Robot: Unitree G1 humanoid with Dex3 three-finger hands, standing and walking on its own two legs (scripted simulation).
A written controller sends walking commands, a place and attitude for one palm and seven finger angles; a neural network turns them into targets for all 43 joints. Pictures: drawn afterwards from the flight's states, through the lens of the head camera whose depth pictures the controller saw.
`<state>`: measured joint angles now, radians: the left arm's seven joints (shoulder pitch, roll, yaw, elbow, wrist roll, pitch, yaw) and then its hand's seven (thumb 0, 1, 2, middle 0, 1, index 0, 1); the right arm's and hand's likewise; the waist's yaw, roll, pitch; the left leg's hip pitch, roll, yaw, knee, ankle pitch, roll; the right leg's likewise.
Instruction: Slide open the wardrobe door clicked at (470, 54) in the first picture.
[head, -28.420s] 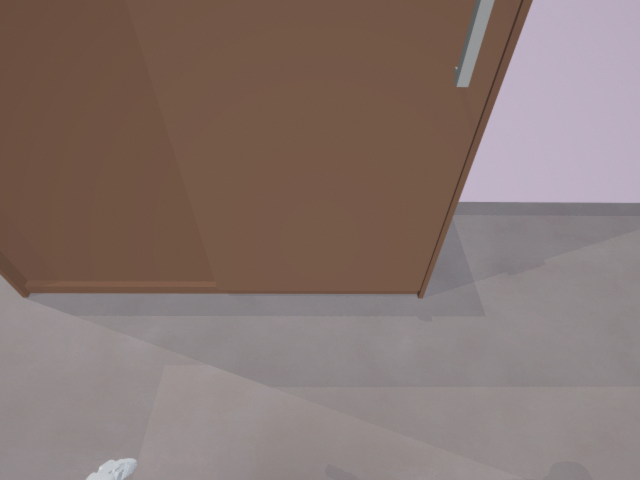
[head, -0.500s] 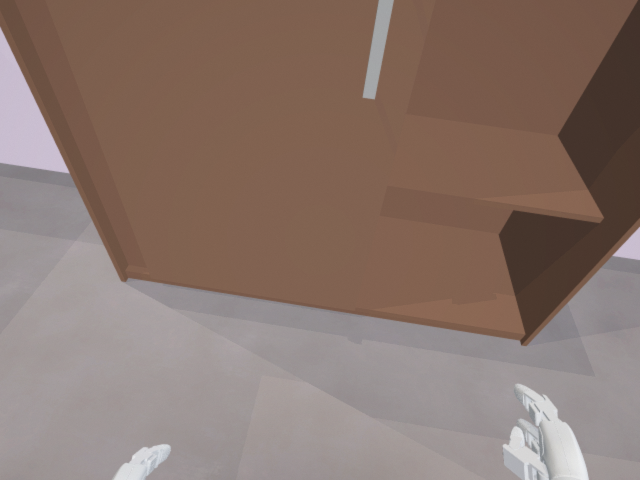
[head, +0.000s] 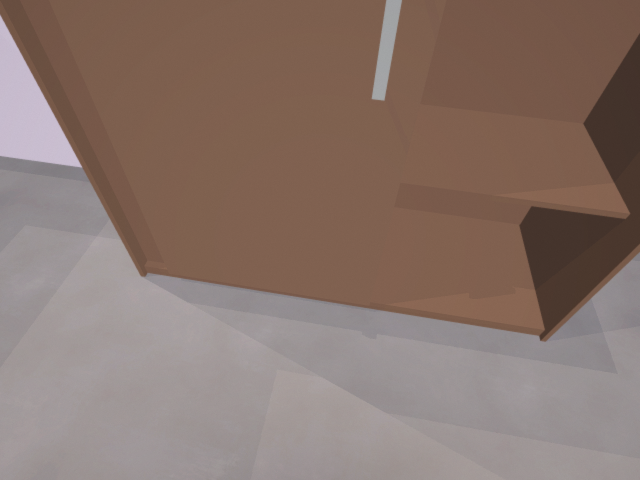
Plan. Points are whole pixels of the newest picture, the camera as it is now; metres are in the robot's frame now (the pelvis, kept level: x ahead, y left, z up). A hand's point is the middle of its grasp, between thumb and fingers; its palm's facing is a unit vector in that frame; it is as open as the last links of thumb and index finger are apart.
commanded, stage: let the arm hang, fingers relaxed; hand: right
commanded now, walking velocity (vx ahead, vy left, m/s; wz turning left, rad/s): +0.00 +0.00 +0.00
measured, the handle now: (391, 15) +0.78 -0.06 +0.23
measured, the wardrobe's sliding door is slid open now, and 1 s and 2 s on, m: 0.62 0.62 0.62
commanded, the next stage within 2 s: look to check the result in 0.44 s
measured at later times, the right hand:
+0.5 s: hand out of the picture -0.01 -0.18 -0.18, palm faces -0.01 +0.99 -0.15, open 7.3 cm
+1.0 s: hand out of the picture -0.01 -0.20 -0.18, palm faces -0.02 +0.99 -0.17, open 7.4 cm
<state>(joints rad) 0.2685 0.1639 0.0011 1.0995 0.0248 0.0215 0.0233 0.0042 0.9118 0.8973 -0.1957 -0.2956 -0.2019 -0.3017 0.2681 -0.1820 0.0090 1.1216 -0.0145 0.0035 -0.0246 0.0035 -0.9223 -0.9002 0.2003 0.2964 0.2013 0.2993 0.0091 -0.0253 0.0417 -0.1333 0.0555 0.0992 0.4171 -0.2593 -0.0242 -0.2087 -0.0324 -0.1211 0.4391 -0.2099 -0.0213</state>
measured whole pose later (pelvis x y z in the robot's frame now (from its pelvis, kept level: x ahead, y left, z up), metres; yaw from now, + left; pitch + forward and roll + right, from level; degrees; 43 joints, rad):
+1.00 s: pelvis +0.00 -0.04 +0.00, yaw +1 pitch -1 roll +0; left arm 0.27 0.14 0.01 1.13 0.02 0.00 0.03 0.00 0.91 0.90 -0.20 -0.30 -0.20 -0.30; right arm 0.27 -0.15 0.00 1.14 -0.02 0.00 -0.03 0.01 -0.91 -0.90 0.20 0.30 0.20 0.30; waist 0.01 0.01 0.05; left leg -0.14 0.10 0.06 0.40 -0.23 -0.07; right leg -0.20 0.02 -0.16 0.41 -0.20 -0.08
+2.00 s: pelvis +0.00 -0.03 +0.00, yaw +1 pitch -1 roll +0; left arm 0.26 0.14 0.01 1.14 0.02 0.00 0.03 0.00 0.91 0.90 -0.20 -0.30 -0.20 -0.30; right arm 0.27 -0.14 0.01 1.15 -0.02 0.00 -0.03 0.01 -0.91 -0.90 0.20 0.30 0.20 0.30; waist 0.01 0.01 0.05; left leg -0.13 0.10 0.06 0.39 -0.23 -0.07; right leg -0.19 0.01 -0.16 0.40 -0.20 -0.07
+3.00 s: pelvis +0.00 -0.03 +0.00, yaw +1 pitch -1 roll +0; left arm 0.27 0.13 0.01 1.14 0.02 0.00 0.03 0.00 0.91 0.90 -0.20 -0.30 -0.20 -0.30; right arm 0.27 -0.13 0.00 1.16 -0.02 0.00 -0.03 0.01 -0.91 -0.90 0.20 0.30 0.20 0.30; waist 0.01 0.01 0.06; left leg -0.13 0.09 0.07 0.39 -0.23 -0.06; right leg -0.18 0.00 -0.15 0.40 -0.19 -0.06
